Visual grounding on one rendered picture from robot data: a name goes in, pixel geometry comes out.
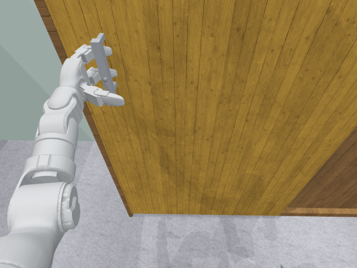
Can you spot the left robot upper arm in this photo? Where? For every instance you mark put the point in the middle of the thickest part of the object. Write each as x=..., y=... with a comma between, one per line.
x=39, y=216

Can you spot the handle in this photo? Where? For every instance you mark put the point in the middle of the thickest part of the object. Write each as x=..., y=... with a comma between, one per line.
x=102, y=64

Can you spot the left robot hand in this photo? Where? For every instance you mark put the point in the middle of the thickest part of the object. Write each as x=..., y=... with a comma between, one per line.
x=73, y=74

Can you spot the left robot forearm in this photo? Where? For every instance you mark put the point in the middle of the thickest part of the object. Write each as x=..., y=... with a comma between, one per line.
x=52, y=158

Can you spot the wardrobe door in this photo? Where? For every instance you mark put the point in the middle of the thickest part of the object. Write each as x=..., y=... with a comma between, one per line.
x=335, y=184
x=231, y=106

